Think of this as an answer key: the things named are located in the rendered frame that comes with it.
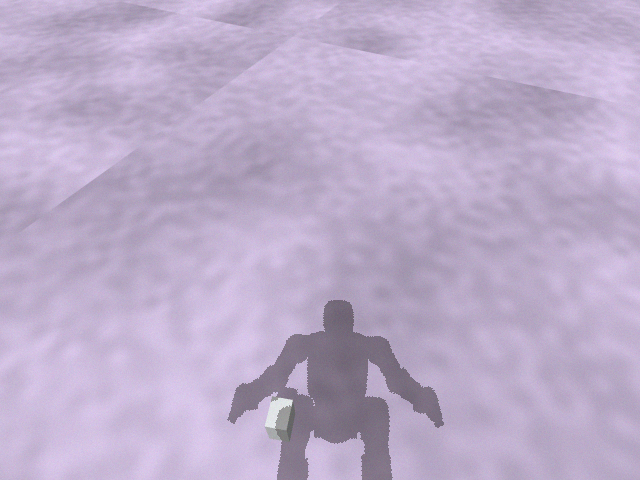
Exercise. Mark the carton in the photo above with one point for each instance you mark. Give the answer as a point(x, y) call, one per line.
point(280, 419)

